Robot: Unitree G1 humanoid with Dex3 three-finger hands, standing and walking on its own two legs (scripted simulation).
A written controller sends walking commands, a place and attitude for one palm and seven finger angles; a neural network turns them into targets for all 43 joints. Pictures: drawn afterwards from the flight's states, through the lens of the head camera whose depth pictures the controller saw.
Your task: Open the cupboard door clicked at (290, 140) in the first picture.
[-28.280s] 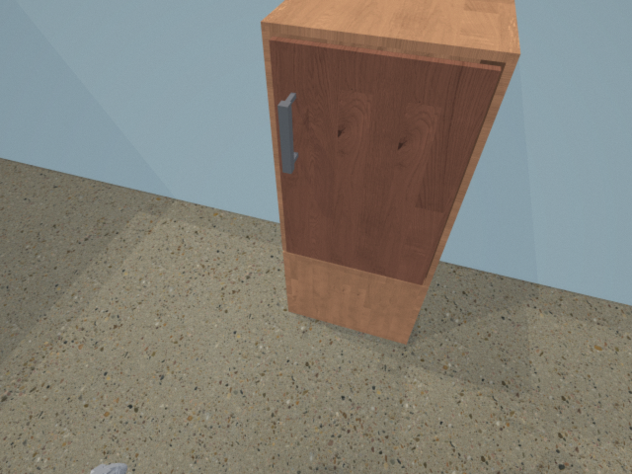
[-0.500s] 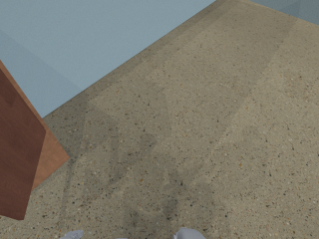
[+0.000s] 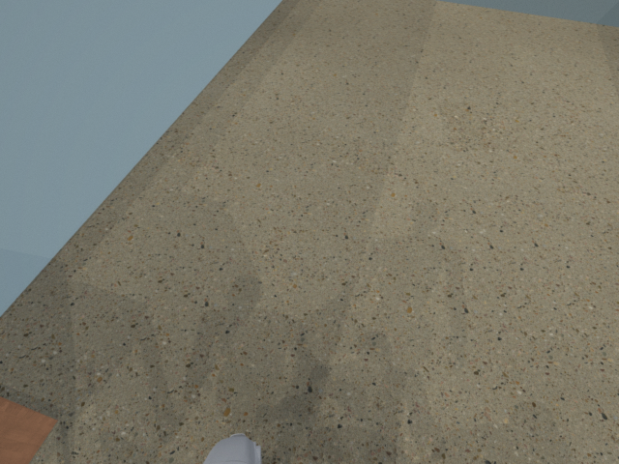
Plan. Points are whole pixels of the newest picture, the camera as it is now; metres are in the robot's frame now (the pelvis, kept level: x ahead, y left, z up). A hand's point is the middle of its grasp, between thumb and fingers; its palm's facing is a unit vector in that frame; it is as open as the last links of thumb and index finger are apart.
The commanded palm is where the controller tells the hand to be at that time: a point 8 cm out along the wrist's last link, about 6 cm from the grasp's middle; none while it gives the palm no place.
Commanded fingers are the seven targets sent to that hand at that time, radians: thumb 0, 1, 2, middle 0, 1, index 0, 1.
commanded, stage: walk to a spot facing it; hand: left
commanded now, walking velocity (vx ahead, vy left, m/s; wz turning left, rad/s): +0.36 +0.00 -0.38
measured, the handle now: out of the picture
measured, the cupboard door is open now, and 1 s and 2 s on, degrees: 44 44 44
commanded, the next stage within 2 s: turn to face it in 1.04 s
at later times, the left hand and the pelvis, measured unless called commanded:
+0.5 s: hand (239, 310) +0.38 +0.14 -0.15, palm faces -0.28 -0.94 -0.20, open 7.4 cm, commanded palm none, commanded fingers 0.00 0.90 0.90 -0.20 -0.30 -0.20 -0.30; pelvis +0.21 -0.01 +0.00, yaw -14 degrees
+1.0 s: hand (267, 291) +0.44 +0.10 -0.19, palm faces -0.20 -0.97 -0.15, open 7.3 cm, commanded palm none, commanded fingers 0.00 0.90 0.90 -0.20 -0.30 -0.20 -0.30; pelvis +0.46 -0.08 -0.02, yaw -17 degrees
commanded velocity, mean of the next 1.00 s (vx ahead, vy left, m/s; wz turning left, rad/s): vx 0.36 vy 0.00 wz -0.21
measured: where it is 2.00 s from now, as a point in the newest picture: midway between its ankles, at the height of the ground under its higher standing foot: (358, 309)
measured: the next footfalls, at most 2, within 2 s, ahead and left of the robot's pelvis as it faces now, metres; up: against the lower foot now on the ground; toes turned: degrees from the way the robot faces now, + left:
left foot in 0.14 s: +0.20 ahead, +0.14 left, +0.00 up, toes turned +2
right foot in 0.54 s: +0.32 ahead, -0.16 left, +0.00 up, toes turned -21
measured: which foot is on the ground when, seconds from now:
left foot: up 0.00-0.12, down 0.14-0.56, up 0.58-0.98, down 1.00-1.00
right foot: down 0.00-0.14, up 0.16-0.52, down 0.54-1.00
